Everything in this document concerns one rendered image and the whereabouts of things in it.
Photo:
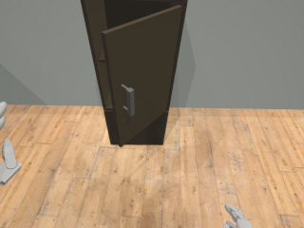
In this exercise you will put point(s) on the right robot hand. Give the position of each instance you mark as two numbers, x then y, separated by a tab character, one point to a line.
237	216

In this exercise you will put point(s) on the cupboard door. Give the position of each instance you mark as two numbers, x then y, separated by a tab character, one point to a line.
140	54

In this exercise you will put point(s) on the left robot hand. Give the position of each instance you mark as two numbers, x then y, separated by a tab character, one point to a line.
10	166

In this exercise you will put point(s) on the handle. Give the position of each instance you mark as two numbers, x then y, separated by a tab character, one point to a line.
130	98

